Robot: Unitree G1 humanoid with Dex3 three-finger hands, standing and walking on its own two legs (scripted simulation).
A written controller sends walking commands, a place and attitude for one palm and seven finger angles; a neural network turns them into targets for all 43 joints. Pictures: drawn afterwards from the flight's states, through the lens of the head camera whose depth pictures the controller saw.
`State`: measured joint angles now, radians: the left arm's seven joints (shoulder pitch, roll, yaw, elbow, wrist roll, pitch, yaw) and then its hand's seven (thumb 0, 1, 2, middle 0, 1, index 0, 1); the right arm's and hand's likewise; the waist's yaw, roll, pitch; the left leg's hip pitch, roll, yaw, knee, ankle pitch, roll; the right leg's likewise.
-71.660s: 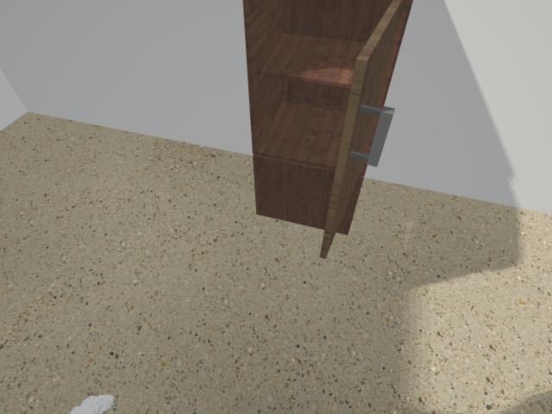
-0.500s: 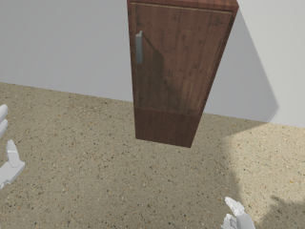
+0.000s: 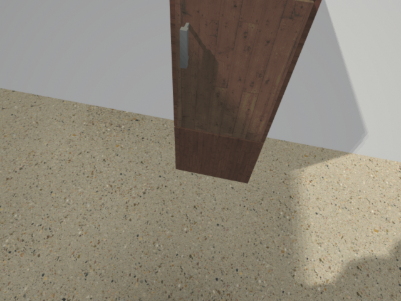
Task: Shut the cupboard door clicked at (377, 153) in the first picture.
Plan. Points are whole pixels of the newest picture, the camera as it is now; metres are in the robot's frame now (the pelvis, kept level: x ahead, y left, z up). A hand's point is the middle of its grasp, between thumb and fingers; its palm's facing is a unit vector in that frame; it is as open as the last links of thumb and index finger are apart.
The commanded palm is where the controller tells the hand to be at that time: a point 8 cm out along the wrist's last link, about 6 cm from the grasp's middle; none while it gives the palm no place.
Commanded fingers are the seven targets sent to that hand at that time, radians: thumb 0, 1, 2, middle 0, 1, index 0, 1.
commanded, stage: let the arm hang, fingers relaxed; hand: left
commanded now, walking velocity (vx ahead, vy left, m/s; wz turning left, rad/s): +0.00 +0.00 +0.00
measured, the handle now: (185, 45) +0.86 +0.11 +0.06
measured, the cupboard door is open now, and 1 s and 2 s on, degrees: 0 0 0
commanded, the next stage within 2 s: look to check the result in 0.66 s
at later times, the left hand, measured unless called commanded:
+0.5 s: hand out of the picture +0.05 +0.21 -0.16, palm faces -0.01 -0.97 -0.25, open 7.3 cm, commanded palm none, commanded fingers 0.00 0.90 0.90 -0.20 -0.30 -0.20 -0.30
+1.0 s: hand out of the picture +0.05 +0.23 -0.16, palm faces -0.02 -0.95 -0.30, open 7.3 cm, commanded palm none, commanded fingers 0.00 0.90 0.90 -0.20 -0.30 -0.20 -0.30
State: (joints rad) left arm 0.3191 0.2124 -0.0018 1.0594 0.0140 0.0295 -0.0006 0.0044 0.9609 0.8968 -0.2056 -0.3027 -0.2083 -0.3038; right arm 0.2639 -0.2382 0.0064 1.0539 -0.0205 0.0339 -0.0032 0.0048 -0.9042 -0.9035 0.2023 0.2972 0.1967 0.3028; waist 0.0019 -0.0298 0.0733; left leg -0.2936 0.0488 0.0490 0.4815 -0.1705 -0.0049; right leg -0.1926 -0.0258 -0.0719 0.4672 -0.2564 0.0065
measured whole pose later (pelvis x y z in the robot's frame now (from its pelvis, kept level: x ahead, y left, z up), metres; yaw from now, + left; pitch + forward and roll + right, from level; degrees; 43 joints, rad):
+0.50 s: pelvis +0.00 +0.01 +0.01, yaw -1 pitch -2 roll +0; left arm 0.21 0.22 0.02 1.10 0.02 0.00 0.01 0.00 0.91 0.90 -0.20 -0.30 -0.20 -0.30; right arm 0.22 -0.21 -0.01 1.10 -0.02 0.00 -0.01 0.00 -0.90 -0.90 0.20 0.30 0.20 0.30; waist -0.01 0.01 0.02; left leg -0.22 0.03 0.08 0.39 -0.14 0.01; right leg -0.14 -0.04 -0.04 0.41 -0.23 0.02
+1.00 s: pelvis +0.01 +0.00 +0.01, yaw -1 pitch -2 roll +0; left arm 0.20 0.30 0.02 1.14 0.01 -0.01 0.00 0.00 0.91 0.90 -0.20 -0.30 -0.20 -0.30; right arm 0.17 -0.30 -0.01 1.12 -0.01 0.00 -0.01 0.00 -0.90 -0.90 0.20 0.30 0.20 0.30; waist 0.00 0.01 0.05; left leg -0.18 0.04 0.07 0.35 -0.13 0.00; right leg -0.10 -0.03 -0.05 0.34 -0.21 0.01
